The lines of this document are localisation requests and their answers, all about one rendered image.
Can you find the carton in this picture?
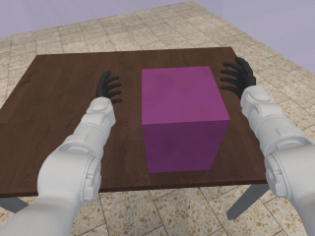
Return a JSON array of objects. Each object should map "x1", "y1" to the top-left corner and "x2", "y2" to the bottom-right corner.
[{"x1": 142, "y1": 66, "x2": 230, "y2": 173}]

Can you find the right robot upper arm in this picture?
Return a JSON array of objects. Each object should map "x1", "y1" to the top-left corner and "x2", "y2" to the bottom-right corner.
[{"x1": 264, "y1": 144, "x2": 315, "y2": 236}]

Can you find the robot right hand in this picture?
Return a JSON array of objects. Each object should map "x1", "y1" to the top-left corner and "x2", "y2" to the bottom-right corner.
[{"x1": 220, "y1": 56, "x2": 257, "y2": 99}]

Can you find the robot right forearm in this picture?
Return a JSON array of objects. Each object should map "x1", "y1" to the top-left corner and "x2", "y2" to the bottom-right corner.
[{"x1": 240, "y1": 86, "x2": 315, "y2": 156}]

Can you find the robot left forearm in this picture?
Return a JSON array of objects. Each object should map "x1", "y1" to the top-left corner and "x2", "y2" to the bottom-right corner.
[{"x1": 36, "y1": 96, "x2": 116, "y2": 193}]

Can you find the table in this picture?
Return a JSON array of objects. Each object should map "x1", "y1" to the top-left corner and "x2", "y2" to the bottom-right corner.
[{"x1": 0, "y1": 46, "x2": 270, "y2": 220}]

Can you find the robot left hand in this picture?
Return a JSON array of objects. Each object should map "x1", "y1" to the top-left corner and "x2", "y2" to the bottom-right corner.
[{"x1": 95, "y1": 71, "x2": 123, "y2": 104}]

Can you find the left robot upper arm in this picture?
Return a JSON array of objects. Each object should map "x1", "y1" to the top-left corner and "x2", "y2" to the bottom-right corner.
[{"x1": 0, "y1": 150, "x2": 101, "y2": 236}]

